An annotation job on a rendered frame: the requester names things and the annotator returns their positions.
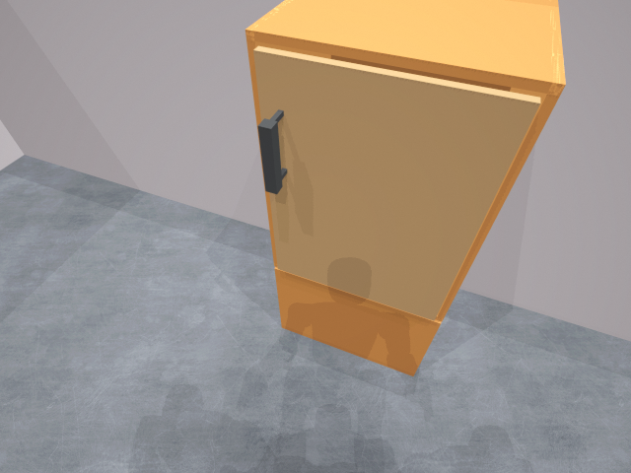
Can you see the handle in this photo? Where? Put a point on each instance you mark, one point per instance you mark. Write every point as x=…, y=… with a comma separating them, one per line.
x=270, y=152

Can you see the cupboard door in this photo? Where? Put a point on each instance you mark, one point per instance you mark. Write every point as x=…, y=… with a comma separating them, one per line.
x=389, y=174

